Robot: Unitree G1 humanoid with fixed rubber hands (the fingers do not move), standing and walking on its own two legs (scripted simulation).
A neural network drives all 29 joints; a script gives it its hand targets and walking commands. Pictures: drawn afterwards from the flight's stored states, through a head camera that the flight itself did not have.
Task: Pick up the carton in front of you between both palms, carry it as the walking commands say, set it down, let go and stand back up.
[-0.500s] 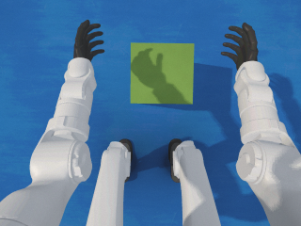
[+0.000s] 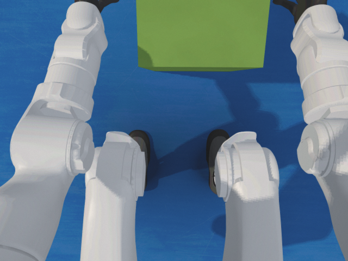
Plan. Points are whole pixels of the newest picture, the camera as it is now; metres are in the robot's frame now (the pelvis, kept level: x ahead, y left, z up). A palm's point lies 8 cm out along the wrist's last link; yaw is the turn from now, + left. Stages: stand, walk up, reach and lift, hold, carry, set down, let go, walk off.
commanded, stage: reach and lift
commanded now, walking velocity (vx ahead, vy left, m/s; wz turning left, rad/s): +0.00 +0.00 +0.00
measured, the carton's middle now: (196, 21) +0.53 -0.04 -0.27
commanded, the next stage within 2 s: none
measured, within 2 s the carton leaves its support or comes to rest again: leaves its support in 0.90 s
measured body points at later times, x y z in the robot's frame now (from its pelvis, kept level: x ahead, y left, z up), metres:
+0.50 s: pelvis +0.01 +0.00 -0.02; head +0.37 -0.02 +0.23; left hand +0.55 +0.13 -0.21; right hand +0.54 -0.22 -0.21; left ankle +0.12 +0.13 -0.36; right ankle +0.12 -0.13 -0.36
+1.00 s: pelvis +0.01 +0.00 -0.03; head +0.36 -0.03 +0.25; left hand +0.56 +0.11 -0.18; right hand +0.54 -0.19 -0.19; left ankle +0.12 +0.13 -0.36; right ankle +0.12 -0.13 -0.36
